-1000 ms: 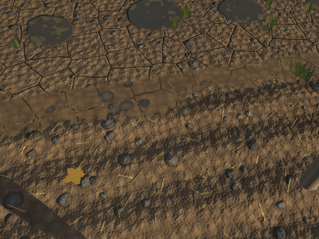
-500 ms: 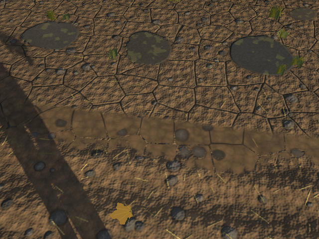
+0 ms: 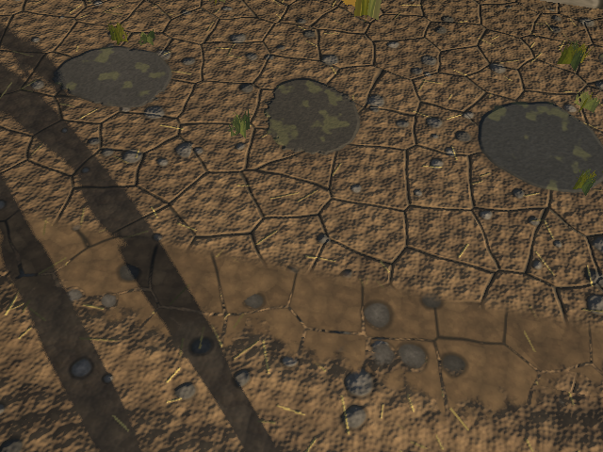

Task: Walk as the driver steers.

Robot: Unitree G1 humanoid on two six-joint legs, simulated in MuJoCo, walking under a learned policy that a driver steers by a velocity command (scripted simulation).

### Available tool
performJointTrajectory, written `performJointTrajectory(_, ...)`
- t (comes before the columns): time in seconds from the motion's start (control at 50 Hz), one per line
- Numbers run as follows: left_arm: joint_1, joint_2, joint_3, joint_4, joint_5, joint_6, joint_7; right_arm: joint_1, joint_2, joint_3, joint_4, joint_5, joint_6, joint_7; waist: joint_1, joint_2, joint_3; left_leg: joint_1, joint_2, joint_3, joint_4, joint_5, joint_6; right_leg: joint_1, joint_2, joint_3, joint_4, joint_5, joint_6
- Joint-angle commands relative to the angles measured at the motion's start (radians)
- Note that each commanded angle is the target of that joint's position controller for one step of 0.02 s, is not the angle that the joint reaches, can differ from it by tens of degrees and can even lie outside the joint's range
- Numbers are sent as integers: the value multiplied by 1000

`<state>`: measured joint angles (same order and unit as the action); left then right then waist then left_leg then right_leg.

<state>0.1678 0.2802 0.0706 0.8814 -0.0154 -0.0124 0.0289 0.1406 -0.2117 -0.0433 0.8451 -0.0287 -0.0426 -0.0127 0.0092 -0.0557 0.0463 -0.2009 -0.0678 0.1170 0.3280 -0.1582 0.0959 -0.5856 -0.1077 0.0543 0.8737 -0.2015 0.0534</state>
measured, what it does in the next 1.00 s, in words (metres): walks ahead, turning right: right foot, then left foot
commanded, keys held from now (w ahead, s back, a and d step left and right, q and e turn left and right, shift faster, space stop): e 0.60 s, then q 0.40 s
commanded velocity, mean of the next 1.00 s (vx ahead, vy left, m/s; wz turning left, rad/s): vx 0.02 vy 0.00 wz -0.27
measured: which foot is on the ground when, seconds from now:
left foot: down 0.00-0.28, up 0.30-0.70, down 0.72-1.00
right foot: up 0.00-0.24, down 0.26-1.00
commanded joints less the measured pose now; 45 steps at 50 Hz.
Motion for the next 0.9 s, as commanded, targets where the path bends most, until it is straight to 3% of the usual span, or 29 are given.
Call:
performJointTrajectory(0.02, -15, 87, 20, -71, -2, 6, -6, -17, -187, -48, -44, 5, 9, -23, -15, 128, -104, 96, 325, -100, -93, 447, 136, 42, -10, -10, -39, 15, 1)
performJointTrajectory(0.1, -51, 80, 24, -108, 0, 21, -18, -9, -192, -55, -39, 16, 42, -33, -29, 128, -77, 174, 371, -105, -52, 413, 145, 0, 0, -41, -67, -95, -8)
performJointTrajectory(0.18, -65, 67, 23, -138, -8, 24, -43, -17, -217, -66, -51, 30, 69, -40, -28, 146, -89, 235, 397, -94, 39, 540, 124, 39, 37, -96, -156, -166, -32)
performJointTrajectory(0.22, -32, 65, 25, -135, -12, 19, -58, -37, -229, -70, -58, 45, 78, -46, 0, 151, -110, 234, 379, -60, 123, 593, 83, 133, 71, -136, -293, -91, -62)
performJointTrajectory(0.24, 9, 79, 32, -127, -9, 15, -61, -33, -229, -72, -53, 53, 80, -49, 26, 143, -129, 200, 344, -19, 204, 589, 36, 237, 93, -143, -419, 48, -90)
performJointTrajectory(0.26, 62, 150, 57, -121, -1, 12, -49, 0, -218, -72, -49, 43, 72, -45, 39, 63, -175, 90, 270, 29, 356, 468, -37, 411, 56, -37, -474, 332, -142)
performJointTrajectory(0.28, 119, 285, 90, -127, 18, 12, -26, -43, -166, -56, -102, -3, 56, -35, 34, -186, -227, -233, 129, 76, 647, -36, -129, 653, -175, 285, -414, 887, -287)
performJointTrajectory(0.3, 154, 264, 76, -132, 38, 8, -28, -108, -144, -47, -130, -7, 43, -25, 73, -208, -323, -414, 10, -85, 852, -548, -152, 740, -306, 470, -445, 977, -462)
performJointTrajectory(0.32, 112, 229, 65, -149, 32, -2, -32, -114, -176, -57, -119, 22, 38, -10, 66, -79, -304, -458, 56, -180, 927, -531, -144, 715, -273, 387, -457, 883, -440)
performJointTrajectory(0.34, 43, 206, 62, -161, 16, -10, -27, -110, -177, -60, -109, 42, 38, -9, 34, -40, -234, -491, 79, -186, 910, -445, -138, 663, -202, 296, -454, 762, -375)
performJointTrajectory(0.36, -3, 185, 58, -170, -2, -8, -21, -101, -180, -63, -95, 37, 41, -18, 14, 3, -183, -504, 93, -181, 851, -372, -144, 606, -155, 250, -467, 660, -325)
performJointTrajectory(0.38, -31, 171, 53, -177, -11, -4, -13, -102, -198, -70, -94, 27, 46, -28, -2, -8, -165, -473, 102, -184, 806, -318, -151, 555, -132, 232, -484, 602, -303)
performJointTrajectory(0.44, -30, 187, 57, -187, 3, 9, -2, -69, -169, -64, -89, 30, 50, -33, -20, -50, -175, -391, 69, -171, 715, -244, -177, 493, -92, 214, -495, 599, -299)
performJointTrajectory(0.5, -24, 203, 61, -189, -1, 17, 7, -89, -155, -58, -94, 31, 48, -37, -6, -62, -174, -353, 59, -181, 578, -202, -193, 474, -78, 235, -488, 521, -288)
performJointTrajectory(0.6, -55, 206, 58, -205, 5, 34, 7, -95, -170, -59, -100, 36, 40, -24, 5, -107, -156, -248, 38, -195, 425, -182, -189, 400, -61, 320, -482, 347, -273)
performJointTrajectory(0.64, -67, 181, 45, -208, 13, 39, 7, -50, -179, -59, -84, 38, 32, -13, 2, -125, -174, -199, 53, -175, 363, -177, -175, 418, -72, 317, -443, 372, -260)
performJointTrajectory(0.68, -78, 137, 21, -204, 11, 44, 11, -8, -159, -52, -69, 36, 20, 3, -23, -116, -175, -72, 63, -145, 177, -45, -144, 387, -50, 298, -397, 326, -222)
performJointTrajectory(0.7, -47, 95, 3, -188, 17, 42, 11, -2, -146, -45, -64, 25, 15, 11, -29, -85, -166, 19, 87, -167, 45, 95, -119, 354, -12, 276, -384, 216, -176)
performJointTrajectory(0.72, 21, 35, -18, -167, 45, 34, 9, -10, -184, -43, -70, 0, 11, 13, 16, 69, -180, 102, 229, -341, -2, 269, -74, 309, 73, 188, -279, 26, -111)
performJointTrajectory(0.74, 92, 48, -12, -157, 52, 25, 3, -85, -193, -27, -82, -20, 11, 13, 110, 216, -139, 37, 329, -457, 26, 417, 55, 284, 146, 114, -276, -243, -63)
performJointTrajectory(0.76, 59, 93, -6, -154, 58, 19, 4, -126, -157, -17, -88, -16, 8, 18, 95, 245, -119, -75, 341, -492, -1, 272, 118, 366, 100, 90, -323, -204, -30)
performJointTrajectory(0.78, 17, 128, 4, -143, 51, 16, 5, -133, -159, -19, -89, -2, 6, 24, 70, 211, -93, -87, 261, -432, 5, 139, 72, 402, 102, 78, -365, -109, -29)
performJointTrajectory(0.8, -30, 134, 9, -138, 47, 17, 8, -94, -197, -28, -74, 11, 5, 25, 36, 198, -85, -96, 213, -397, 13, 50, 27, 423, 115, 64, -368, -52, -32)
performJointTrajectory(0.84, -56, 142, 14, -148, 36, 27, 14, -70, -256, -40, -74, 29, 2, 21, 24, 213, -50, -116, 201, -423, 4, 14, 12, 409, 115, 46, -358, -32, -38)
performJointTrajectory(0.9, -40, 122, 18, -134, 27, 16, 18, -48, -249, -44, -86, 41, 14, 5, 9, 208, -68, -64, 196, -458, 43, 82, 42, 363, 133, 6, -331, -55, -34)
